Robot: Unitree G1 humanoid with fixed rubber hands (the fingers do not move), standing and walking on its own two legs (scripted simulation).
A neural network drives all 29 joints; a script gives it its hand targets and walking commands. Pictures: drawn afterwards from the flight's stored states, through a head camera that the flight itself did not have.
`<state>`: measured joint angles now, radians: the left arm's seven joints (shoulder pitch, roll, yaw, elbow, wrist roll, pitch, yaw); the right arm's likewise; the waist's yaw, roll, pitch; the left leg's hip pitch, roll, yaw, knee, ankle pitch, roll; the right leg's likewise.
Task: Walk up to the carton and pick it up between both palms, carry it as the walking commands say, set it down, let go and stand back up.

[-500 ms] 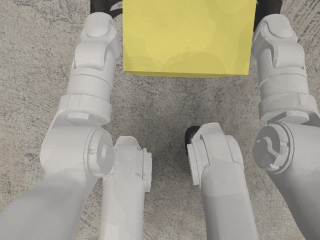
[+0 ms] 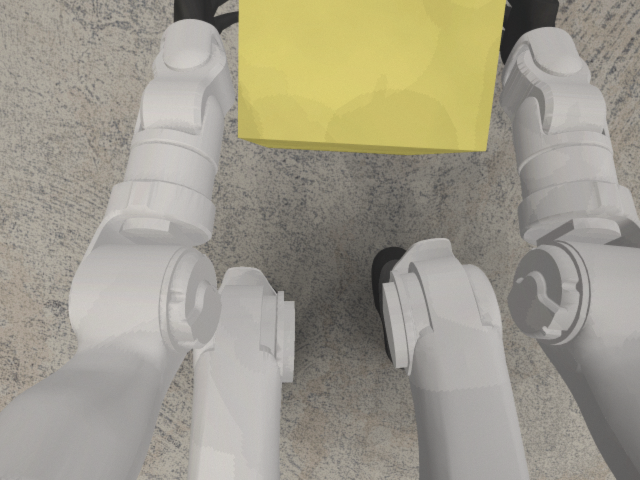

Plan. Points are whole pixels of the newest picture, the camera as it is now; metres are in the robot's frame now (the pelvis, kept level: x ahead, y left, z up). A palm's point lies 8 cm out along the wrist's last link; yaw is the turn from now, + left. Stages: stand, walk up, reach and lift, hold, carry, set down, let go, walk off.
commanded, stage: set down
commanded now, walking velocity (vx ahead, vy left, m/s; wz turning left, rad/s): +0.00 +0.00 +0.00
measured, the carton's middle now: (352, 64) +0.51 -0.08 -0.24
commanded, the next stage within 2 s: none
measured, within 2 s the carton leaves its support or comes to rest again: neither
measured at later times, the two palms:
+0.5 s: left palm (198, 26) +0.55 +0.06 -0.17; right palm (520, 36) +0.50 -0.24 -0.17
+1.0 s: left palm (189, 34) +0.55 +0.08 -0.18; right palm (527, 42) +0.50 -0.25 -0.18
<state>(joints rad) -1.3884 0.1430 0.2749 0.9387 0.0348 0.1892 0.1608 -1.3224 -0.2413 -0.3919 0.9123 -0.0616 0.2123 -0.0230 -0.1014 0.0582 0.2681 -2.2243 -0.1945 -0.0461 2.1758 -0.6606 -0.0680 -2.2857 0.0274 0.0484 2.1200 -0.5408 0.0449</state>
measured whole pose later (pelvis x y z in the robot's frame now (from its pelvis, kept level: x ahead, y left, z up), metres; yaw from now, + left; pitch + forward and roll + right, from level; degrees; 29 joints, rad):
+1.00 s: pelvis -0.01 +0.00 -0.01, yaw +0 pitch +37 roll +0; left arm -1.47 0.27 0.08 1.07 -0.10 0.10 0.15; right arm -1.42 -0.33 -0.31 1.13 0.06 0.05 -0.05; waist -0.09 0.03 0.38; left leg -2.20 -0.15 -0.03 2.19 -0.63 -0.05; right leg -2.26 0.01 0.03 2.13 -0.51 0.03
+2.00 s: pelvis +0.01 -0.01 +0.14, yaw -2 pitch +47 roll +2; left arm -1.25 0.27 0.20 0.88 -0.04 0.21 0.10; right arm -1.19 -0.32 -0.31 0.87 0.07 0.18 -0.01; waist -0.08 0.02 -0.01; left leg -1.94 -0.07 -0.03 1.66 -0.54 -0.04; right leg -2.01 0.04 0.04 1.62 -0.42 0.01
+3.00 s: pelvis +0.07 -0.02 +0.34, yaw -3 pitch +32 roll +1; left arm -0.44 0.12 0.18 0.54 0.08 0.11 0.04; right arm -0.42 -0.24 -0.22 0.58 -0.04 0.09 0.12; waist -0.05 0.01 -0.04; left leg -1.02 -0.04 -0.07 0.77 -0.31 -0.03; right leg -1.09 0.03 0.04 0.76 -0.23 -0.01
